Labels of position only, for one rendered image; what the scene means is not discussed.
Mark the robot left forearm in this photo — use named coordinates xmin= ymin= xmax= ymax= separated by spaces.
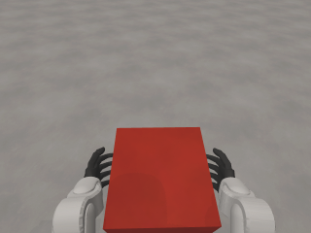
xmin=52 ymin=177 xmax=104 ymax=233

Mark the robot left hand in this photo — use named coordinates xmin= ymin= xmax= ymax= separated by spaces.
xmin=84 ymin=147 xmax=114 ymax=188

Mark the robot right forearm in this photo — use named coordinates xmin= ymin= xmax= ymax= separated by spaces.
xmin=218 ymin=177 xmax=276 ymax=233

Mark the robot right hand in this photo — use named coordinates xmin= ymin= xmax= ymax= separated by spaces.
xmin=206 ymin=148 xmax=235 ymax=193

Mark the carton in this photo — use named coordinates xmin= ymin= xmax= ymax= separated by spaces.
xmin=103 ymin=127 xmax=222 ymax=233

